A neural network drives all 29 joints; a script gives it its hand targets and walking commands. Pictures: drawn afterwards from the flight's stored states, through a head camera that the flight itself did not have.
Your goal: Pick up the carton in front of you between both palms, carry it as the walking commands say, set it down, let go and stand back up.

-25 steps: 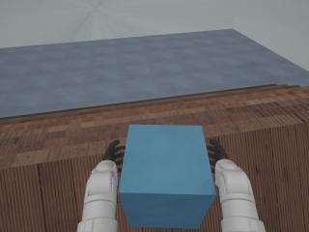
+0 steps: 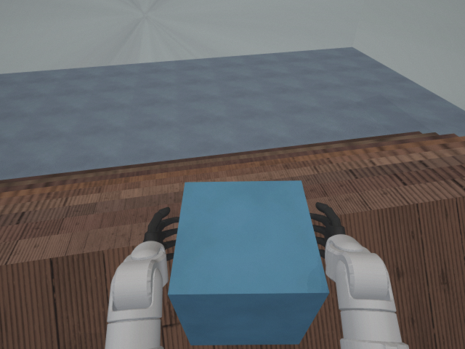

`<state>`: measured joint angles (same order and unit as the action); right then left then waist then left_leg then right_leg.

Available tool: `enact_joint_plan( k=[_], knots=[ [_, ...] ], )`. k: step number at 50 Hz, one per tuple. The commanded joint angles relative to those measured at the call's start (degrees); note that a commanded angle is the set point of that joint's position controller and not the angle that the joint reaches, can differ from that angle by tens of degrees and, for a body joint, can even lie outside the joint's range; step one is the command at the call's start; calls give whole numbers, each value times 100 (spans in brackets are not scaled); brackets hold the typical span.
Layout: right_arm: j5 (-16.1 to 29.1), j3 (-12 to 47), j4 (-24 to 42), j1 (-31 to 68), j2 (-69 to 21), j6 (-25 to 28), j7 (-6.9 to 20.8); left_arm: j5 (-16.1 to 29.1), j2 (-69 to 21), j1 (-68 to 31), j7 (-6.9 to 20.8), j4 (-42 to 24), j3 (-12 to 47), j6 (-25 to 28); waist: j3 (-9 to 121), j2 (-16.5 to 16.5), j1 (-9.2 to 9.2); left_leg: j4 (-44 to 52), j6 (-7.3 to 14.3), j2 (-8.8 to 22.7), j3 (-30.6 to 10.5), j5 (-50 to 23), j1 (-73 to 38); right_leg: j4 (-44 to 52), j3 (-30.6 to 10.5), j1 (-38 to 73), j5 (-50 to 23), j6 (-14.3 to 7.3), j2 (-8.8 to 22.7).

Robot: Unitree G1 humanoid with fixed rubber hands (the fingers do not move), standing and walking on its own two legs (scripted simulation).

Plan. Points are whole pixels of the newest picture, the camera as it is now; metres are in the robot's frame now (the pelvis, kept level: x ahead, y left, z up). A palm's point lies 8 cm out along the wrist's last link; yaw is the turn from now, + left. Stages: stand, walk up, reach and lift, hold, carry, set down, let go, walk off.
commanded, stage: carry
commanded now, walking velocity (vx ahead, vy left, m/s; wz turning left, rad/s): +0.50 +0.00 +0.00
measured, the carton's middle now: (243, 266) +0.29 +0.01 +0.01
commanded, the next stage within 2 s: none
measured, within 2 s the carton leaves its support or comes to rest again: neither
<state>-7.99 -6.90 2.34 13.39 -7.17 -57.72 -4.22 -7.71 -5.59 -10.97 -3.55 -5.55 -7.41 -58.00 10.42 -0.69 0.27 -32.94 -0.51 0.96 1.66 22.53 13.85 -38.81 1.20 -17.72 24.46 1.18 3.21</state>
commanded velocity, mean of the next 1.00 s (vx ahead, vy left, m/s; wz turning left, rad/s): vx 0.50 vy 0.00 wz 0.00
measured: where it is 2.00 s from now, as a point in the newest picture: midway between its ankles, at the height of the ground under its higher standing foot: (229, 217)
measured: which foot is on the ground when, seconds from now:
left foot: down 0.00-0.12, up 0.14-0.32, down 0.34-0.82, up 0.84-1.00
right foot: down 0.00-0.34, up 0.36-0.78, down 0.80-1.00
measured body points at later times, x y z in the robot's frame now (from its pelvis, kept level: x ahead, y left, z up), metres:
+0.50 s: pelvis +0.26 +0.05 +0.01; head +0.27 +0.05 +0.46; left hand +0.55 +0.19 +0.09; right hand +0.53 -0.12 +0.09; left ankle +0.25 +0.10 -0.73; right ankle +0.17 -0.07 -0.64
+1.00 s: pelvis +0.57 +0.00 +0.00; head +0.62 +0.00 +0.45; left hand +0.90 +0.19 +0.07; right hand +0.94 -0.11 +0.07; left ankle +0.52 +0.13 -0.63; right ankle +0.61 -0.04 -0.73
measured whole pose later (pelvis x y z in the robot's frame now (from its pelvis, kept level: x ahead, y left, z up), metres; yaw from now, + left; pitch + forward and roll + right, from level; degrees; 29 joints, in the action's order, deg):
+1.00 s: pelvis +0.57 +0.00 +0.00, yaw +3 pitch +4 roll +1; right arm -5.1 -9.8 1.9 28.4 -2.9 -67.2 -6.4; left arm -3.1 -2.7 -27.0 -7.0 -2.5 -9.5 -66.0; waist -2.1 0.4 3.6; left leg -72.7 3.2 3.1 1.3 20.5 34.3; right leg -31.0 12.7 -21.3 14.0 -6.9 -0.1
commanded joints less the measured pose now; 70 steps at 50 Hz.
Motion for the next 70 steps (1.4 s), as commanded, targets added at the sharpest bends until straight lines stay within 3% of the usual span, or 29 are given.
enact_joint_plan(
  k=[1, 4, 5, 6, 7, 9, 13, 16, 17, 18, 19, 20, 23, 35, 39, 40, 41, 42, 46, 55, 58, 61, 62, 63, 64, 65, 66, 68, 70],
  knots=[
    [2126, 3950, 915, 2629, -4892, -375, 1234, 2452, -5172, -3326, 1331, -778, 4255, -409, 124, 1283, -199, 1252, 1202, 1719, -2328, -2613, -1960, -41, 633, -2308, 752, 37, -221],
    [2291, 4094, 1707, 2635, -5019, -686, 1185, 2625, -5382, -2792, 1344, -1014, 4261, -645, 989, 611, -5, 178, 523, 1044, -507, -2117, -478, 1673, 797, 905, -812, -109, -292],
    [2381, 4184, 1958, 2678, -5014, -796, 1229, 2499, -5341, -2518, 1303, -1032, 4168, -685, 1138, -439, 174, -1245, 134, 502, 438, -1947, 664, 2324, -551, 2105, -501, -435, 520],
    [2522, 4295, 2150, 2811, -5099, -902, 1307, 2321, -5202, -2328, 1241, -1068, 4064, -717, 993, -1806, 172, -2182, -120, 55, 778, -632, 2489, 2158, -2242, 3265, -2470, -1083, 1643],
    [2614, 4318, 2088, 2741, -5116, -954, 1368, 2249, -5204, -2236, 1182, -1282, 4051, -787, 701, -1552, 178, -2351, -33, 25, 476, 879, 3400, 2118, -2544, 3673, -4050, -1533, 1984],
    [2673, 4237, 2052, 2475, -5120, -1012, 1421, 2283, -5418, -2317, 1138, -1633, 4130, -907, 709, -464, 226, -1988, 86, 272, 261, 1321, 3732, 2011, -2063, 3930, -4024, -1448, 2001],
    [2544, 4124, 2107, 2121, -5081, -1058, 1297, 2545, -5220, -2465, 1202, -2066, 4257, -1071, 712, -835, 150, -318, 107, 34, 822, -384, 2285, 2123, -437, 2986, -3661, -770, 1294],
    [2323, 3970, 2070, 1832, -4950, -1126, 1191, 2663, -5020, -2377, 1285, -2089, 4282, -1185, 992, -639, -52, 685, 167, -472, 1557, -1523, -841, 1118, 785, 1044, -3733, -343, 836],
    [2280, 3914, 2040, 1788, -4861, -1154, 1176, 2660, -4915, -2374, 1305, -2087, 4263, -1225, 1252, -385, -117, 603, 244, -235, 1287, -1222, -2020, 328, 1078, 266, -3230, -194, 629],
    [2199, 3871, 2006, 1730, -4786, -1186, 1162, 2654, -4741, -2565, 1340, -2153, 4239, -1284, 1324, 726, -298, 1527, 510, 1093, -918, 327, -2477, -1339, 1248, -610, -1881, 58, 215],
    [2143, 3833, 1936, 1934, -4757, -1201, 1152, 2729, -4728, -2802, 1370, -2132, 4295, -1352, 1103, 1721, -221, 2196, 1262, 2275, -3297, -226, -2895, -2523, 791, -2068, 269, 110, -396],
    [2206, 3830, 1961, 2059, -4851, -1242, 1157, 2727, -4860, -2844, 1389, -1974, 4278, -1375, 993, 1149, -179, 2032, 1575, 2516, -3274, -705, -2746, -3299, 154, -2456, 444, -127, 10],
    [2413, 4084, 2087, 2439, -5274, -1222, 1224, 2623, -5210, -2693, 1411, -1702, 4204, -1289, 825, 118, -120, 1979, 1167, 2038, -1827, -1967, -2019, -2870, -70, -2379, -400, -298, 527],
    [2666, 4189, 1628, 3021, -4499, -1144, 1412, 2212, -4783, -3125, 1040, -1309, 4197, -1095, 64, 986, -226, 1709, 811, 1052, 495, -4192, -1758, 405, 1221, -1628, -2113, -378, -267],
    [2579, 4036, 1164, 3461, -4452, -1104, 1325, 2330, -4699, -3512, 1067, -824, 4074, -1063, 852, 915, 159, -558, 429, 782, 1168, -5302, -1338, 1052, 1621, 909, -2058, -566, -785],
    [2563, 4004, 1073, 3703, -4454, -1075, 1315, 2367, -4745, -3667, 1087, -720, 4029, -1039, 1247, 477, 408, -1800, 343, 656, 1044, -3955, -459, 967, 1006, 2113, -1570, -537, -234],
    [2578, 4017, 973, 3892, -4605, -1069, 1305, 2332, -4565, -3863, 1094, -573, 3904, -1006, 1600, -851, 299, -3411, 182, 32, 789, -1375, 950, 1472, -1959, 2978, -906, -1135, 1495],
    [2628, 3962, 909, 4095, -4643, -1041, 1282, 2438, -4676, -4025, 1114, -419, 3901, -961, 1731, -1499, 355, -4615, 190, -501, 76, 584, 2037, 2199, -3476, 3301, -814, -1764, 1982],
    [2718, 3867, 688, 4960, -5215, -813, 1118, 3097, -5489, -5379, 1209, -618, 4169, -746, 1384, -105, 236, -4539, 442, 355, -328, -94, 2492, 1827, -1513, 2127, -2136, -1294, 1468],
    [2585, 3506, 67, 5886, -5083, -616, 776, 3254, -5424, -6369, 1190, 267, 3728, -620, 1243, -566, 336, -2453, 392, 223, 273, -987, 3127, 1283, -381, 2295, -3881, -1419, 1078],
    [2693, 3408, -49, 6193, -5096, -745, 772, 3145, -5386, -6497, 1123, 425, 3511, -724, 1005, -609, 366, -997, 467, -78, 592, -1726, 2486, 1143, 92, 2118, -4510, -1167, 753],
    [2747, 3279, -174, 6286, -5126, -911, 844, 2970, -5383, -6408, 1058, 610, 3331, -870, 1111, -863, 112, -301, 597, -492, 994, -1770, 1152, 529, 545, 1828, -5630, -858, 641],
    [2776, 3234, -253, 6224, -5161, -955, 891, 2931, -5388, -6429, 1038, 651, 3289, -916, 1476, -713, -244, -298, 636, -726, 1278, -2446, -4, -215, 883, 1500, -6113, -677, 541],
    [2814, 3164, -310, 6190, -5217, -985, 947, 2870, -5408, -6528, 1029, 676, 3242, -944, 1812, -603, -839, -315, 676, -398, 873, -2878, -1163, -1585, 983, 882, -5799, -483, 526],
    [2841, 3057, -437, 6204, -5242, -1008, 997, 2790, -5416, -6561, 1016, 752, 3169, -982, 1802, 462, -960, -133, 626, 229, -184, -4057, -1909, -2946, 867, -65, -3523, -376, -70],
    [2870, 3007, -509, 6269, -5128, -1022, 1051, 2715, -5506, -6381, 994, 881, 3107, -1050, 2129, 2373, -620, 301, 1660, 1449, -2542, -4817, -2971, -4451, 352, -1683, 488, -185, -956],
    [3035, 3103, -513, 6281, -5409, -1058, 1135, 2564, -5363, -6361, 929, 770, 2960, -1050, 2175, 1997, -709, 634, 2032, 1737, -3174, -3640, -3440, -5064, -186, -2707, 712, -314, -872],
    [3370, 3286, -131, 7006, -5867, -1025, 1275, 2341, -5316, -6737, 807, 512, 2828, -1042, 1722, 577, -639, 362, 1747, 1551, -2554, -3159, -2698, -4574, -483, -3032, 336, -463, -396],
    [3681, 3463, 176, 7628, -6131, -1000, 1330, 2202, -5330, -6807, 725, 412, 2704, -1007, 1675, 171, -525, 323, 1584, 1442, -2223, -2628, -1966, -3740, -543, -2670, -90, -463, -199]
  ],
)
